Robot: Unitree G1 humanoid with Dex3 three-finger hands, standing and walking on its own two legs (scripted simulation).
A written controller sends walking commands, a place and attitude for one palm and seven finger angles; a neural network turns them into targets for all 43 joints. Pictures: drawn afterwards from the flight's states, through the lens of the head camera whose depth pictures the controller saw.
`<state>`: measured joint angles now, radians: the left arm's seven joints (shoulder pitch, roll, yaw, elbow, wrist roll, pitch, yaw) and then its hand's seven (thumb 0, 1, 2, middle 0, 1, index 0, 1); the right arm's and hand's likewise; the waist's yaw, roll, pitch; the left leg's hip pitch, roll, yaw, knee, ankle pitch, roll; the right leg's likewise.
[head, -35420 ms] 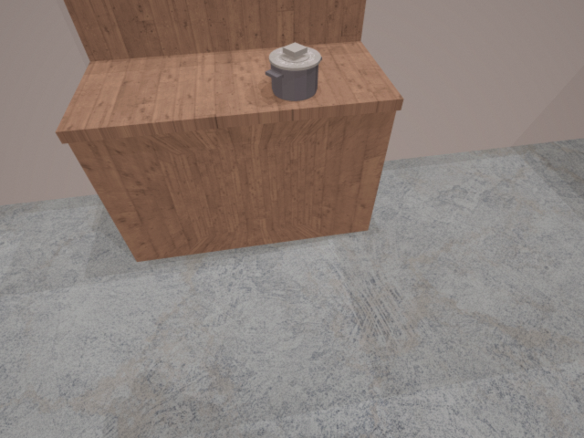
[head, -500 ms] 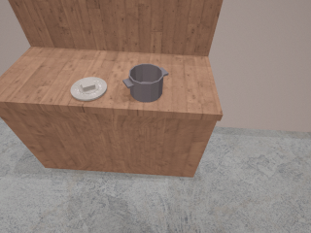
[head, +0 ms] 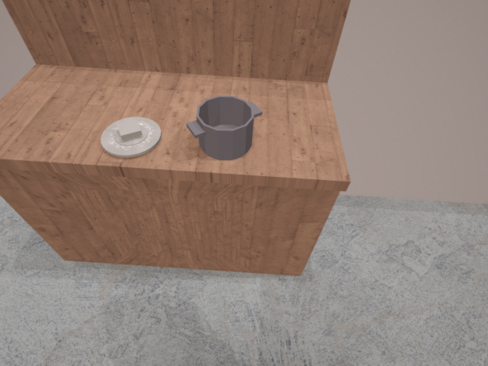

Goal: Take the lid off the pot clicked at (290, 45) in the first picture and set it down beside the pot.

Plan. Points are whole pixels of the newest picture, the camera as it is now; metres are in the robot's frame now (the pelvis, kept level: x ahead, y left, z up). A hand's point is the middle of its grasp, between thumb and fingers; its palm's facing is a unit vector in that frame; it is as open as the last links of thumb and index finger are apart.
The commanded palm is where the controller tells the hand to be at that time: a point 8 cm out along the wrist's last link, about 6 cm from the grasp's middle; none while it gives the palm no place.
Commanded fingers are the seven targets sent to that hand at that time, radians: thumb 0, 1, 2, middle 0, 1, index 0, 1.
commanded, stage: let the arm hang, fingers relaxed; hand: left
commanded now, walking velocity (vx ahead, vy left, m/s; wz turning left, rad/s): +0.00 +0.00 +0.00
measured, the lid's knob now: (129, 129) +0.67 +0.34 -0.05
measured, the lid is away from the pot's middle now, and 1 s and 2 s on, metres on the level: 0.26 0.26 0.26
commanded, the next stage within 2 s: look to check the result in 0.14 s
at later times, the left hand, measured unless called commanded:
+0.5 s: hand out of the picture -0.01 +0.16 -0.18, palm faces +0.05 -0.98 -0.17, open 7.4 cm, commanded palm none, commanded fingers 0.00 0.90 0.90 -0.20 -0.30 -0.20 -0.30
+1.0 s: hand out of the picture -0.03 +0.15 -0.18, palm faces +0.06 -0.99 -0.16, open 7.4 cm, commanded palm none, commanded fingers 0.00 0.90 0.90 -0.20 -0.30 -0.20 -0.30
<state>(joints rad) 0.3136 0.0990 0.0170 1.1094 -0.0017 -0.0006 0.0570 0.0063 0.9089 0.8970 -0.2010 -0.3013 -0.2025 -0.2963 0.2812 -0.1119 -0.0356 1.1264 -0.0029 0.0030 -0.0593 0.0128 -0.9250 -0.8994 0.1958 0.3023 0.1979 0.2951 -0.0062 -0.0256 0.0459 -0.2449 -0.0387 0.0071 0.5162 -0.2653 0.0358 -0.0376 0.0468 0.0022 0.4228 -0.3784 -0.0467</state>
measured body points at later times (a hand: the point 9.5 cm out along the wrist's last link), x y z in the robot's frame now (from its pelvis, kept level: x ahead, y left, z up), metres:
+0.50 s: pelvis +0.00 +0.01 +0.00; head +0.02 +0.01 +0.45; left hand -0.01 +0.21 -0.16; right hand -0.02 -0.21 -0.16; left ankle +0.01 +0.10 -0.74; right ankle -0.10 -0.09 -0.74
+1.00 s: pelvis +0.00 +0.00 +0.00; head +0.01 +0.00 +0.45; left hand -0.03 +0.20 -0.16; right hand -0.03 -0.21 -0.16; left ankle +0.01 +0.10 -0.74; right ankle -0.10 -0.09 -0.74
